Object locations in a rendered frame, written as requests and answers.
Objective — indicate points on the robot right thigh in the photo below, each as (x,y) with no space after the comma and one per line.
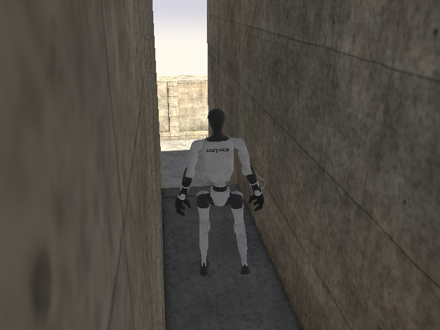
(236,202)

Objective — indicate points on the left robot upper arm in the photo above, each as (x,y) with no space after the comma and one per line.
(193,157)

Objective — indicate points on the left robot forearm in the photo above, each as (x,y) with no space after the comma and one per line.
(185,185)

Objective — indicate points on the robot left hand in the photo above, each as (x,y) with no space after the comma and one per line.
(179,206)

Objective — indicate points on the right robot forearm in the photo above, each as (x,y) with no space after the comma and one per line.
(254,183)

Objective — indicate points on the humanoid robot torso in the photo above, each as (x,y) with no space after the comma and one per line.
(218,160)

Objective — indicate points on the robot right hand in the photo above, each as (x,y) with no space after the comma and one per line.
(259,201)

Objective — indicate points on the right robot upper arm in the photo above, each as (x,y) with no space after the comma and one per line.
(243,155)

